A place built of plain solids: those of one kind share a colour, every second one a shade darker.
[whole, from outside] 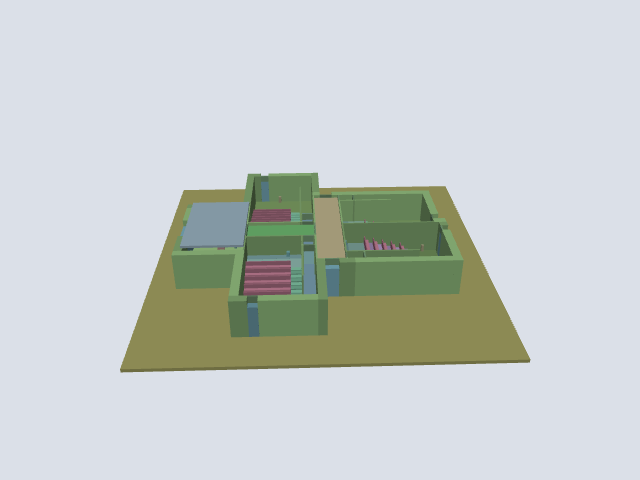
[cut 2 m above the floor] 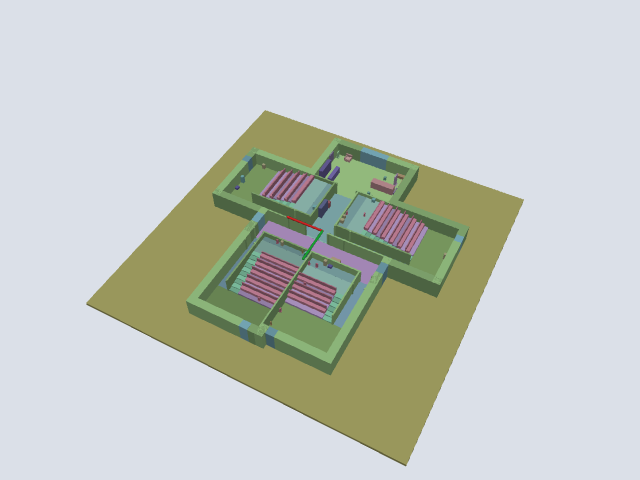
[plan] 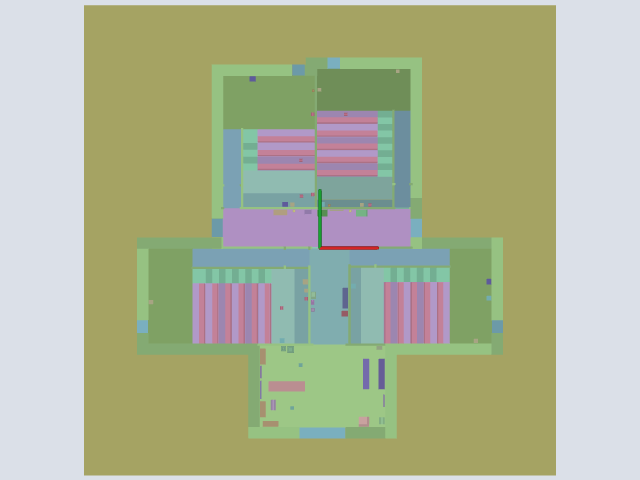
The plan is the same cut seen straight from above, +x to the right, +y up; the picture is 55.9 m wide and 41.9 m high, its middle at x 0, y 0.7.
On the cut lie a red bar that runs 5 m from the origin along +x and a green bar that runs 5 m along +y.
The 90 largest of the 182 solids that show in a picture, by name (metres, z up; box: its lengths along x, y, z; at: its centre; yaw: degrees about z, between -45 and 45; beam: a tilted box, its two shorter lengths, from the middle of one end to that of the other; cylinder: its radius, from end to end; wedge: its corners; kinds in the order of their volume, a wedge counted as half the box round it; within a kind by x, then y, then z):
{
 "wall_1": {"box": [1.0, 1.92, 4.7], "at": [-15.48, -8.37, 1.75]},
 "wall_2": {"box": [1.0, 7.24, 4.7], "at": [-15.48, -2.69, 1.75]},
 "wall_3": {"box": [7.38, 1.0, 4.7], "at": [-12.29, 0.43, 1.75]},
 "wall_4": {"box": [10.57, 1.0, 4.7], "at": [-10.69, -8.83, 1.75]},
 "wall_5": {"box": [1.0, 1.03, 4.7], "at": [-8.95, 0.44, 1.75]},
 "wall_6": {"box": [1.0, 13.45, 4.7], "at": [-8.95, 9.3, 1.75]},
 "wall_7": {"box": [0.2, 7.1, 4.7], "at": [-6.8, 6.92, 1.75]},
 "wall_8": {"box": [10.4, 0.2, 4.7], "at": [-6.03, -1.73, 1.75]},
 "wall_9": {"box": [7.02, 1.0, 4.7], "at": [-5.94, 15.53, 1.75]},
 "wall_10": {"box": [1.0, 8.3, 4.7], "at": [-5.76, -12.47, 1.75]},
 "wall_11": {"box": [7.98, 0.2, 4.7], "at": [-4.66, 0.03, 1.75]},
 "wall_12": {"box": [4.48, 1.0, 4.7], "at": [-4.02, -16.13, 1.75]},
 "wall_13": {"box": [6.75, 0.2, 4.7], "at": [-3.62, 3.48, 1.75]},
 "wall_14": {"box": [4.89, 0.2, 4.7], "at": [-3.02, -8.43, 1.75]},
 "wall_15": {"box": [0.2, 7.0, 4.7], "at": [-0.93, -5.03, 1.75]},
 "wall_16": {"box": [1.09, 1.0, 4.7], "at": [-0.79, 15.53, 1.75]},
 "wall_17": {"box": [1.0, 1.51, 4.7], "at": [-0.75, 15.87, 1.75]},
 "wall_18": {"box": [0.2, 11.75, 4.7], "at": [-0.35, 9.25, 1.75]},
 "wall_19": {"box": [0.2, 11.85, 4.7], "at": [-0.35, 9.3, 1.75]},
 "wall_20": {"box": [1.9, 1.0, 4.7], "at": [-0.3, 16.13, 1.75]},
 "wall_21": {"box": [13.6, 0.2, 4.7], "at": [-0.2, 3.48, 1.75]},
 "wall_22": {"box": [0.2, 7.1, 4.7], "at": [2.58, -4.98, 1.75]},
 "wall_23": {"box": [7.05, 0.2, 4.7], "at": [3.07, 3.48, 1.75]},
 "wall_24": {"box": [3.31, 0.2, 4.7], "at": [4.13, -8.43, 1.75]},
 "wall_25": {"box": [4.48, 1.0, 4.7], "at": [4.45, -16.13, 1.75]},
 "wall_26": {"box": [5.78, 0.2, 4.7], "at": [5.21, 0.03, 1.75]},
 "wall_27": {"box": [5.51, 0.2, 4.7], "at": [5.23, 0.03, 1.75]},
 "wall_28": {"box": [7.15, 1.0, 4.7], "at": [5.33, 16.13, 1.75]},
 "wall_29": {"box": [1.0, 8.3, 4.7], "at": [6.19, -12.47, 1.75]},
 "wall_30": {"box": [0.2, 8.7, 4.7], "at": [6.4, 7.72, 1.75]},
 "wall_31": {"box": [8.95, 0.2, 4.7], "at": [6.95, -1.62, 1.75]},
 "wall_32": {"box": [1.0, 1.03, 4.7], "at": [8.4, 0.44, 1.75]},
 "wall_33": {"box": [1.0, 1.83, 4.7], "at": [8.4, 3.46, 1.75]},
 "wall_34": {"box": [1.0, 14.05, 4.7], "at": [8.4, 9.6, 1.75]},
 "wall_35": {"box": [10.21, 1.0, 4.7], "at": [10.87, -8.83, 1.75]},
 "wall_36": {"box": [8.01, 1.0, 4.7], "at": [11.97, 0.43, 1.75]},
 "wall_37": {"box": [1.0, 1.92, 4.7], "at": [15.48, -8.37, 1.75]},
 "wall_38": {"box": [1.0, 7.24, 4.7], "at": [15.48, -2.69, 1.75]},
 "ground_under_all_1": {"box": [41.19, 41.07, 0.4], "at": [0.0, 0.67, -0.75]},
 "step_screen_tier_1": {"box": [1.15, 5.35, 0.85], "at": [-10.55, -5.75, -0.17]},
 "step_screen_tier_2": {"box": [1.15, 5.35, 1.1], "at": [-9.4, -5.75, -0.05]},
 "step_screen_tier_3": {"box": [1.15, 5.35, 1.35], "at": [-8.25, -5.75, 0.07]},
 "step_screen_tier_4": {"box": [1.15, 5.35, 1.6], "at": [-7.1, -5.75, 0.2]},
 "step_screen_tier_5": {"box": [1.15, 5.35, 1.85], "at": [-5.95, -5.75, 0.33]},
 "step_screen_tier_6": {"box": [1.15, 5.35, 2.1], "at": [-4.8, -5.75, 0.45]},
 "step_screen_tier_7": {"box": [5.1, 1.2, 1.5], "at": [-2.9, 7.38, 0.15]},
 "step_screen_tier_8": {"box": [5.1, 1.2, 1.2], "at": [-2.9, 8.57, 0.0]},
 "step_screen_tier_9": {"box": [5.1, 1.2, 0.9], "at": [-2.9, 9.78, -0.15]},
 "step_screen_tier_10": {"box": [5.4, 1.15, 1.85], "at": [2.35, 6.8, 0.33]},
 "step_screen_tier_11": {"box": [5.4, 1.15, 1.6], "at": [2.35, 7.95, 0.2]},
 "step_screen_tier_12": {"box": [5.4, 1.15, 1.35], "at": [2.35, 9.1, 0.07]},
 "step_screen_tier_13": {"box": [5.4, 1.15, 1.1], "at": [2.35, 10.25, -0.05]},
 "step_screen_tier_14": {"box": [5.4, 1.15, 0.85], "at": [2.35, 11.4, -0.17]},
 "step_screen_tier_15": {"box": [1.15, 5.45, 2.05], "at": [6.15, -5.7, 0.42]},
 "step_screen_tier_16": {"box": [1.15, 5.45, 1.76], "at": [7.3, -5.7, 0.28]},
 "step_screen_tier_17": {"box": [1.15, 5.45, 1.47], "at": [8.45, -5.7, 0.14]},
 "step_screen_tier_18": {"box": [1.15, 5.45, 1.18], "at": [9.6, -5.7, -0.01]},
 "step_screen_tier_19": {"box": [1.15, 5.45, 0.89], "at": [10.75, -5.7, -0.15]},
 "step_screen_head_1": {"box": [6.45, 2.0, 1.5], "at": [-3.58, 5.78, 0.15]},
 "step_screen_head_2": {"box": [2.0, 6.7, 2.1], "at": [-3.23, -5.08, 0.45]},
 "step_screen_head_3": {"box": [6.75, 2.0, 1.85], "at": [3.02, 5.23, 0.33]},
 "step_screen_head_4": {"box": [2.0, 6.8, 2.05], "at": [4.58, -5.03, 0.42]},
 "floor_screen_front_1": {"box": [3.95, 8.45, 0.6], "at": [-13.1, -4.2, -0.3]},
 "floor_screen_front_2": {"box": [8.2, 4.75, 0.6], "at": [-4.45, 12.75, -0.3]},
 "floor_screen_front_3": {"box": [8.35, 3.75, 0.6], "at": [3.83, 13.85, -0.3]},
 "floor_screen_front_4": {"box": [3.75, 8.45, 0.6], "at": [13.2, -4.2, -0.3]},
 "step_screen_back_1": {"box": [6.45, 1.3, 1.5], "at": [-3.58, 4.13, 0.15]},
 "step_screen_back_2": {"box": [1.3, 6.7, 2.1], "at": [-1.58, -5.08, 0.45]},
 "step_screen_back_3": {"box": [6.75, 0.75, 1.85], "at": [3.02, 3.85, 0.33]},
 "step_screen_back_4": {"box": [1.0, 6.8, 2.05], "at": [3.08, -5.03, 0.42]},
 "floor_lobby_1": {"box": [11.15, 7.3, 0.6], "at": [0.21, -12.07, -0.3]},
 "door_leaf_1": {"box": [0.97, 1.1, 3.87], "at": [-15.49, -6.86, 1.33]},
 "door_leaf_2": {"box": [0.97, 1.6, 3.87], "at": [-8.96, 1.75, 1.33]},
 "door_leaf_3": {"box": [1.1, 0.97, 3.87], "at": [-1.88, 15.54, 1.33]},
 "door_leaf_4": {"box": [4.0, 0.97, 3.87], "at": [0.21, -16.14, 1.33]},
 "door_leaf_5": {"box": [1.1, 0.97, 3.87], "at": [1.2, 16.14, 1.33]},
 "door_leaf_6": {"box": [0.97, 1.6, 3.87], "at": [8.41, 1.75, 1.33]},
 "door_leaf_7": {"box": [0.97, 1.1, 3.87], "at": [15.49, -6.86, 1.33]},
 "floor_screen_passage_1": {"box": [1.75, 6.9, 0.6], "at": [-7.67, 6.92, -0.3]},
 "floor_screen_passage_2": {"box": [10.2, 1.75, 0.6], "at": [-6.03, -0.85, -0.3]},
 "floor_screen_passage_3": {"box": [8.75, 1.65, 0.6], "at": [6.95, -0.8, -0.3]},
 "floor_screen_passage_4": {"box": [1.6, 8.5, 0.6], "at": [7.2, 7.72, -0.3]},
 "floor_spine_cross_1": {"box": [16.55, 3.45, 0.6], "at": [-0.28, 1.75, -0.3]},
 "ceil_lobby_1": {"box": [11.15, 7.3, 0.3], "at": [0.21, -12.07, 4.65]},
 "floor_spine_1": {"box": [3.5, 8.45, 0.6], "at": [0.82, -4.2, -0.3]},
 "ceil_spine_cross_1": {"box": [16.55, 3.45, 0.3], "at": [-0.28, 1.75, 3.55]},
 "ceil_spine_1": {"box": [3.5, 8.45, 0.3], "at": [0.82, -4.2, 3.55]},
 "concessions_1": {"box": [3.2, 0.9, 1.1], "at": [-2.91, -12.07, 0.55]},
 "cloakroom_lobby_1": {"box": [0.55, 2.65, 1.75], "at": [5.38, -11.0, 0.87]},
 "step_screen_aisle_1": {"box": [0.58, 1.35, 2.1], "at": [-4.51, -2.4, 0.45]}
}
